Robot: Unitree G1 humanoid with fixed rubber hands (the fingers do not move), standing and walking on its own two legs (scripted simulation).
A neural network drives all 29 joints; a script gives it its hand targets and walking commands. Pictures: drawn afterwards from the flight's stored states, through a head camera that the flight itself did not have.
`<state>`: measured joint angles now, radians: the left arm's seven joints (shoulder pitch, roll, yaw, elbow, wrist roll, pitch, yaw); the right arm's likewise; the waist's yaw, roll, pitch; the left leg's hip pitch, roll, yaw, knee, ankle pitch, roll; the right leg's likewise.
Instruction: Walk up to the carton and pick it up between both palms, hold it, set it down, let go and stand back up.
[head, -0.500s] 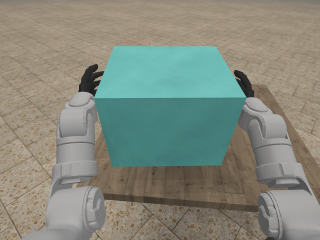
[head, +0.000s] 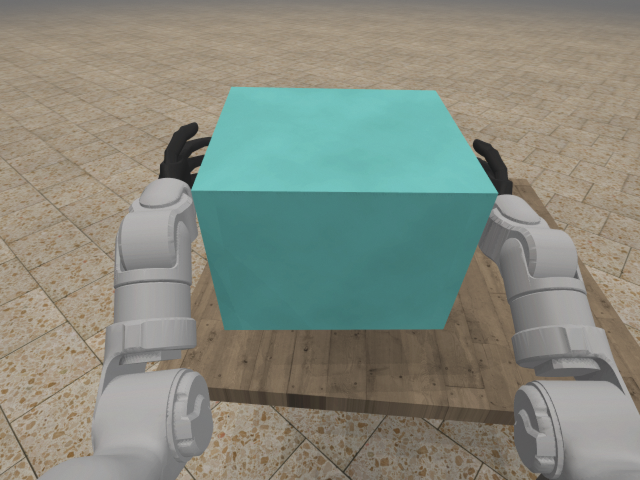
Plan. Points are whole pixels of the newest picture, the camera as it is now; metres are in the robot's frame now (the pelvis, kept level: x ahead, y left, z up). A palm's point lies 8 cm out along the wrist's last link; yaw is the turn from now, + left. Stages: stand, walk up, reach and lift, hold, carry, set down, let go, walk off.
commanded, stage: hold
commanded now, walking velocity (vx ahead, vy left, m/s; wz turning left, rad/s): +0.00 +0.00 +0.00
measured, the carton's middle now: (334, 205) +0.40 -0.01 +0.20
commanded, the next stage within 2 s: none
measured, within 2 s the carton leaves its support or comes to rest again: neither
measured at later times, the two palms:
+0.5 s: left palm (179, 205) +0.37 +0.18 +0.22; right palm (480, 208) +0.37 -0.19 +0.21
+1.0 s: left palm (180, 190) +0.38 +0.18 +0.24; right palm (481, 203) +0.37 -0.19 +0.22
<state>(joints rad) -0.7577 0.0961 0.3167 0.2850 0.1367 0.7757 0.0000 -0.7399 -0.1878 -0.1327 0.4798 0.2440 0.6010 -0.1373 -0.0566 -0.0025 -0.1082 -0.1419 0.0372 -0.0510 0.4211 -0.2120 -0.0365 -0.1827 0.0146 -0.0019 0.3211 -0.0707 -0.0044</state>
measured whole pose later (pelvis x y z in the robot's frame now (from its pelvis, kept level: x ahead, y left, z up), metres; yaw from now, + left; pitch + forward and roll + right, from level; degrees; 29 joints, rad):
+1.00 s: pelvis +0.01 +0.00 +0.00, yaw +0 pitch -3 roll -1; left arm -0.76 0.10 0.33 0.30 0.14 0.77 -0.01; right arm -0.75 -0.19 -0.13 0.49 0.25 0.60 -0.14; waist -0.06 0.00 -0.09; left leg -0.14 0.04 -0.05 0.42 -0.22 -0.04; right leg -0.18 0.01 0.00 0.32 -0.08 0.00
